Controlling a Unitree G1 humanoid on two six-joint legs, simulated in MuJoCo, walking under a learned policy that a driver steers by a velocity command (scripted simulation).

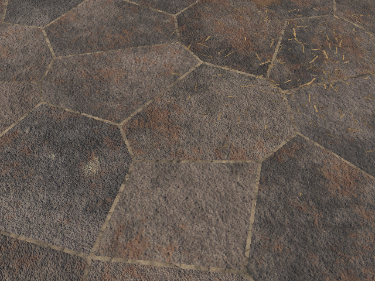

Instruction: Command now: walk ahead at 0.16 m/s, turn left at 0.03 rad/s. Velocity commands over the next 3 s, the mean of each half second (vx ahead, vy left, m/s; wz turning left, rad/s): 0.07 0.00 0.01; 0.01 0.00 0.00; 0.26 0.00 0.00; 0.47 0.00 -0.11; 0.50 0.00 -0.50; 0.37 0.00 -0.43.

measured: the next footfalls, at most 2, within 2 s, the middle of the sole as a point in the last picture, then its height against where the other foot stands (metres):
right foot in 0.20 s outside the picture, level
left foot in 1.76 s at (170, 259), level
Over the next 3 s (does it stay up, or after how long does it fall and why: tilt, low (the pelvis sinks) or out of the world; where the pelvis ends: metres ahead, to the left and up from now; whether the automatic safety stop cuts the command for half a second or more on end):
stays up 1.00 -0.15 0.00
